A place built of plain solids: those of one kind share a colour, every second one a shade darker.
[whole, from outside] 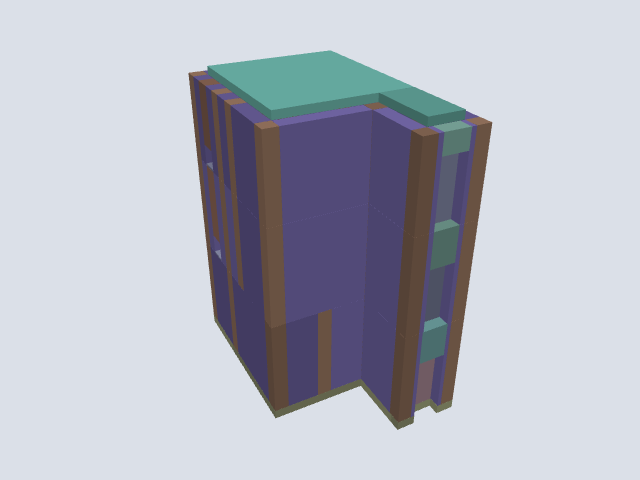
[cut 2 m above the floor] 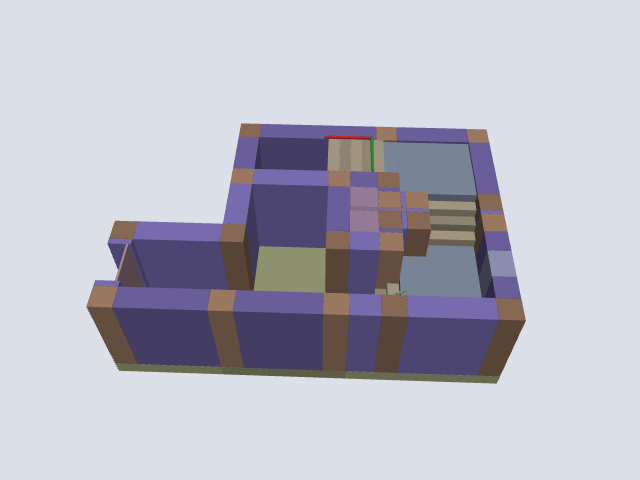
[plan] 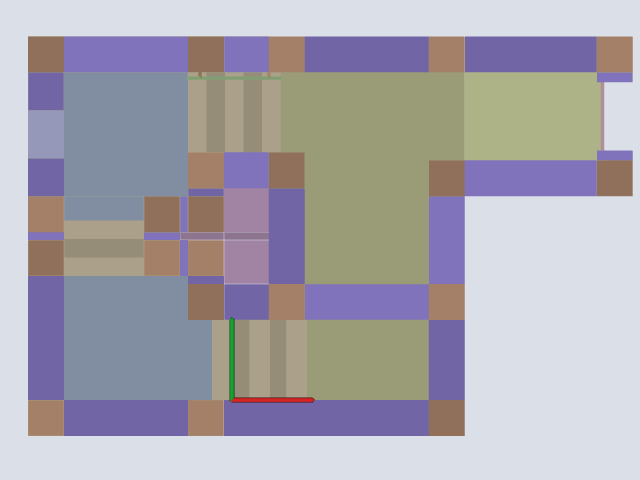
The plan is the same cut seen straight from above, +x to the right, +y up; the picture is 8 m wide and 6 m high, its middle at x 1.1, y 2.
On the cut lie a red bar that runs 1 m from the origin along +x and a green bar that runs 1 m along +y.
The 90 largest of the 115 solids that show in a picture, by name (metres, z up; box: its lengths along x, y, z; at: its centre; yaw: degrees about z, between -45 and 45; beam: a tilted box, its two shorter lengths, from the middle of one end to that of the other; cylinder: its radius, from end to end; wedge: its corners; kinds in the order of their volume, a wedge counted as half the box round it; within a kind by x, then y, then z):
{
 "wall_1": {"box": [0.45, 1.55, 3.12], "at": [-2.33, 0.78, 1.56]},
 "wall_2": {"box": [0.45, 0.48, 3.12], "at": [-2.33, 2.78, 1.56]},
 "wall_3": {"box": [0.45, 0.48, 3.12], "at": [-2.33, 3.86, 1.56]},
 "wall_4": {"box": [0.48, 0.45, 3.12], "at": [-1.86, -0.23, 4.68]},
 "wall_5": {"box": [0.48, 0.45, 2.6], "at": [-1.86, -0.23, 7.54]},
 "wall_6": {"box": [1.55, 0.45, 3.12], "at": [-1.32, -0.23, 1.56]},
 "wall_7": {"box": [1.55, 0.45, 3.12], "at": [-1.32, 4.32, 1.56]},
 "wall_8": {"box": [0.48, 0.45, 3.12], "at": [-0.79, -0.23, 4.68]},
 "wall_9": {"box": [0.48, 0.45, 2.6], "at": [-0.79, -0.23, 7.54]},
 "wall_10": {"box": [0.56, 0.45, 3.12], "at": [0.18, -0.23, 4.68]},
 "wall_11": {"box": [0.56, 0.45, 2.6], "at": [0.18, -0.23, 7.54]},
 "wall_12": {"box": [0.56, 0.45, 3.12], "at": [0.18, 1.23, 1.56]},
 "wall_13": {"box": [0.56, 0.45, 3.12], "at": [0.18, 2.87, 1.56]},
 "wall_14": {"box": [0.56, 0.45, 3.12], "at": [0.18, 4.32, 1.56]},
 "wall_15": {"box": [0.45, 1.2, 3.12], "at": [0.69, 2.05, 1.56]},
 "wall_16": {"box": [2.56, 0.45, 3.12], "at": [1.18, -0.23, 1.56]},
 "wall_17": {"box": [1.55, 0.45, 3.12], "at": [1.69, -0.23, 4.68]},
 "wall_18": {"box": [1.55, 0.45, 2.6], "at": [1.69, -0.23, 7.54]},
 "wall_19": {"box": [1.55, 0.45, 2.57], "at": [1.69, 1.23, 1.28]},
 "wall_20": {"box": [1.55, 0.45, 3.12], "at": [1.69, 4.32, 1.56]},
 "wall_21": {"box": [0.45, 1.0, 3.12], "at": [2.69, 0.5, 1.56]},
 "wall_22": {"box": [0.45, 2.55, 3.12], "at": [2.69, 1.27, 4.68]},
 "wall_23": {"box": [0.45, 2.55, 2.6], "at": [2.69, 1.27, 7.54]},
 "wall_24": {"box": [0.45, 1.1, 3.12], "at": [2.69, 2.0, 1.56]},
 "wall_25": {"box": [1.65, 0.45, 3.12], "at": [3.73, 2.77, 1.56]},
 "wall_26": {"box": [1.65, 0.45, 3.12], "at": [3.73, 2.77, 4.68]},
 "wall_27": {"box": [1.65, 0.45, 2.6], "at": [3.73, 2.77, 7.54]},
 "wall_28": {"box": [1.65, 0.45, 3.12], "at": [3.73, 4.32, 1.56]},
 "wall_29": {"box": [1.65, 0.45, 2.6], "at": [3.73, 4.32, 7.54]},
 "wallpost_1": {"box": [0.45, 0.45, 3.12], "at": [-2.33, -0.23, 1.56]},
 "wallpost_2": {"box": [0.45, 0.45, 3.12], "at": [-2.33, -0.23, 4.68]},
 "wallpost_3": {"box": [0.45, 0.45, 2.6], "at": [-2.33, -0.23, 7.54]},
 "wallpost_4": {"box": [0.45, 0.45, 3.12], "at": [-2.33, 1.77, 1.56]},
 "wallpost_5": {"box": [0.45, 0.45, 3.12], "at": [-2.33, 2.32, 1.56]},
 "wallpost_6": {"box": [0.45, 0.45, 3.12], "at": [-2.33, 4.32, 1.56]},
 "wallpost_7": {"box": [0.45, 0.45, 3.12], "at": [-0.88, 1.77, 1.56]},
 "wallpost_8": {"box": [0.45, 0.45, 3.12], "at": [-0.88, 2.32, 1.56]},
 "wallpost_9": {"box": [0.45, 0.45, 3.12], "at": [-0.33, -0.23, 1.56]},
 "wallpost_10": {"box": [0.45, 0.45, 3.12], "at": [-0.33, -0.23, 4.68]},
 "wallpost_11": {"box": [0.45, 0.45, 2.6], "at": [-0.33, -0.23, 7.54]},
 "wallpost_12": {"box": [0.45, 0.45, 3.12], "at": [-0.33, 1.23, 1.56]},
 "wallpost_13": {"box": [0.45, 0.45, 3.12], "at": [-0.33, 1.77, 1.56]},
 "wallpost_14": {"box": [0.45, 0.45, 3.12], "at": [-0.33, 2.32, 1.56]},
 "wallpost_15": {"box": [0.45, 0.45, 3.12], "at": [-0.33, 2.87, 1.56]},
 "wallpost_16": {"box": [0.45, 0.45, 3.12], "at": [-0.33, 4.32, 1.56]},
 "wallpost_17": {"box": [0.45, 0.45, 3.12], "at": [0.69, -0.23, 4.68]},
 "wallpost_18": {"box": [0.45, 0.45, 2.6], "at": [0.69, -0.23, 7.54]},
 "wallpost_19": {"box": [0.45, 0.45, 3.12], "at": [0.69, 1.23, 1.56]},
 "wallpost_20": {"box": [0.45, 0.45, 3.12], "at": [0.69, 2.87, 1.56]},
 "wallpost_21": {"box": [0.45, 0.45, 3.12], "at": [0.69, 4.32, 1.56]},
 "wallpost_22": {"box": [0.45, 0.45, 3.12], "at": [2.69, -0.23, 1.56]},
 "wallpost_23": {"box": [0.45, 0.45, 3.12], "at": [2.69, -0.23, 4.68]},
 "wallpost_24": {"box": [0.45, 0.45, 2.6], "at": [2.69, -0.23, 7.54]},
 "wallpost_25": {"box": [0.45, 0.45, 3.12], "at": [2.69, 1.23, 1.56]},
 "wallpost_26": {"box": [0.45, 0.45, 3.12], "at": [2.69, 2.77, 1.56]},
 "wallpost_27": {"box": [0.45, 0.45, 2.6], "at": [2.69, 2.77, 7.54]},
 "wallpost_28": {"box": [0.45, 0.45, 3.12], "at": [2.69, 4.32, 1.56]},
 "wallpost_29": {"box": [0.45, 0.45, 3.12], "at": [4.79, 2.77, 1.56]},
 "wallpost_30": {"box": [0.45, 0.45, 3.12], "at": [4.79, 2.77, 4.68]},
 "wallpost_31": {"box": [0.45, 0.45, 2.6], "at": [4.79, 2.77, 7.54]},
 "wallpost_32": {"box": [0.45, 0.45, 3.12], "at": [4.79, 4.32, 1.56]},
 "wallpost_33": {"box": [0.45, 0.45, 3.12], "at": [4.79, 4.32, 4.68]},
 "wallpost_34": {"box": [0.45, 0.45, 2.6], "at": [4.79, 4.32, 7.54]},
 "landing_slab_1": {"box": [1.0, 0.33, 1.17], "at": [-1.6, 2.38, 0.58]},
 "landing_slab_2": {"box": [1.55, 1.55, 1.95], "at": [-1.32, 0.78, 0.97]},
 "landing_slab_3": {"box": [1.55, 1.55, 1.17], "at": [-1.32, 3.32, 0.58]},
 "landing_slab_4": {"box": [0.33, 1.0, 1.95], "at": [-0.39, 0.5, 0.97]},
 "floor_slab_1": {"box": [1.9, 5.0, 0.3], "at": [-1.6, 2.05, -0.15]},
 "floor_slab_2": {"box": [0.55, 2.45, 0.3], "at": [-0.38, 3.32, -0.15]},
 "floor_slab_3": {"box": [2.45, 5.0, 0.3], "at": [1.69, 2.05, -0.15]},
 "floor_slab_4": {"box": [1.75, 2.0, 0.3], "at": [3.78, 3.55, -0.15]},
 "core_fill_1": {"box": [0.55, 0.1, 8.84], "at": [-0.38, 2.05, 4.42]},
 "core_fill_2": {"box": [0.56, 0.55, 8.84], "at": [0.18, 1.73, 4.42]},
 "core_fill_3": {"box": [0.56, 0.1, 8.84], "at": [0.18, 2.05, 4.42]},
 "core_fill_4": {"box": [0.56, 0.55, 8.84], "at": [0.18, 2.37, 4.42]},
 "roof_slab_1": {"box": [4.56, 4.1, 0.25], "at": [0.18, 2.05, 8.97]},
 "roof_slab_2": {"box": [2.1, 1.1, 0.25], "at": [3.51, 3.55, 8.97]},
 "tread_slab_1": {"box": [1.0, 0.26, 1.76], "at": [-1.6, 1.65, 0.88]},
 "tread_slab_2": {"box": [1.0, 0.26, 1.56], "at": [-1.6, 1.88, 0.78]},
 "tread_slab_3": {"box": [1.0, 0.26, 1.37], "at": [-1.6, 2.12, 0.68]},
 "tread_slab_4": {"box": [0.26, 1.0, 2.15], "at": [-0.12, 0.5, 1.07]},
 "tread_slab_5": {"box": [0.26, 1.0, 2.34], "at": [0.11, 0.5, 1.17]},
 "tread_slab_6": {"box": [0.26, 1.0, 2.54], "at": [0.34, 0.5, 1.27]},
 "tread_slab_7": {"box": [0.26, 1.0, 2.73], "at": [0.58, 0.5, 1.36]},
 "tread_slab_8": {"box": [0.26, 1.0, 2.93], "at": [0.81, 0.5, 1.46]},
 "wall_head_win_1": {"box": [0.6, 0.45, 2.46], "at": [-1.32, -0.23, 5.01]},
 "wall_head_win_2": {"box": [0.6, 0.45, 1.94], "at": [-1.32, -0.23, 7.87]},
 "wall_sill_win_1": {"box": [0.45, 0.6, 2.17], "at": [-2.33, 3.32, 1.08]},
 "wall_head_door_yard_1": {"box": [0.45, 0.85, 1.12], "at": [4.79, 3.55, 2.56]},
 "wall_head_door_1": {"box": [0.45, 0.8, 1.12], "at": [4.79, 3.55, 5.68]}
}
